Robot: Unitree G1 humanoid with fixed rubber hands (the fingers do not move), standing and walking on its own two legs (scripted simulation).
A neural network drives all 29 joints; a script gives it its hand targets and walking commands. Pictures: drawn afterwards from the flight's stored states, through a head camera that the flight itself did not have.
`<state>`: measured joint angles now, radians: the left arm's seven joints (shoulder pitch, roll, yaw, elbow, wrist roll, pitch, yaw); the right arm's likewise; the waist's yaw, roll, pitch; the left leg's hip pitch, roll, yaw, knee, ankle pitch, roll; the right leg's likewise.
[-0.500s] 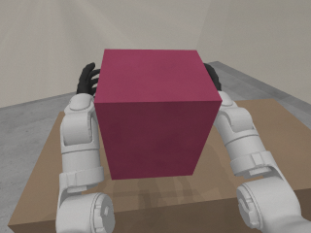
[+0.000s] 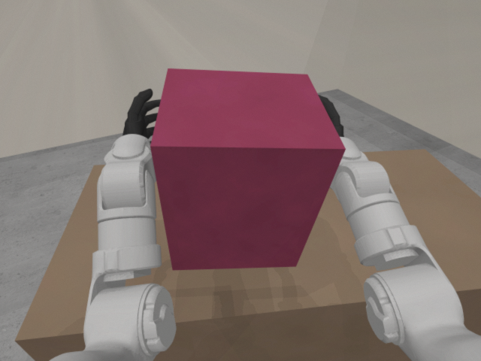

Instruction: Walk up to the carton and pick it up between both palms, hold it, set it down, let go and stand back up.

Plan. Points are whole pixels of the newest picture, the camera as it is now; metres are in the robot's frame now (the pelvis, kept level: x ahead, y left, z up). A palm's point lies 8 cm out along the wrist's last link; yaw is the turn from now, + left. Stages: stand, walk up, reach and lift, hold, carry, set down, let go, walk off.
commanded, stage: hold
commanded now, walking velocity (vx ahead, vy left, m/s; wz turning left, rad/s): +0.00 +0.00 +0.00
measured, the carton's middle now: (237, 176) +0.35 +0.00 +0.20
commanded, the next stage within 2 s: none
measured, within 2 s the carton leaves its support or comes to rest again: neither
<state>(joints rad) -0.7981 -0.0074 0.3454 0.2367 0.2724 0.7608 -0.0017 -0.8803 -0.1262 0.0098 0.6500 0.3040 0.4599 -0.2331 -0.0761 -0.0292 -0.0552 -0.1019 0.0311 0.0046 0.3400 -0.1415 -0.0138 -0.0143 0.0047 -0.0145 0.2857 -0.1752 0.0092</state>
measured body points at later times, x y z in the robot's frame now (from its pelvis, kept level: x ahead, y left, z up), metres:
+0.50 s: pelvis +0.01 +0.00 +0.00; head -0.05 +0.02 +0.45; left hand +0.39 +0.15 +0.24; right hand +0.39 -0.15 +0.24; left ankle +0.03 +0.13 -0.75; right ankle +0.00 -0.12 -0.75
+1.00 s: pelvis +0.00 -0.01 +0.00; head -0.07 +0.01 +0.44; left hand +0.38 +0.15 +0.26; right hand +0.39 -0.15 +0.25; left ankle +0.03 +0.13 -0.75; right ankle +0.00 -0.12 -0.75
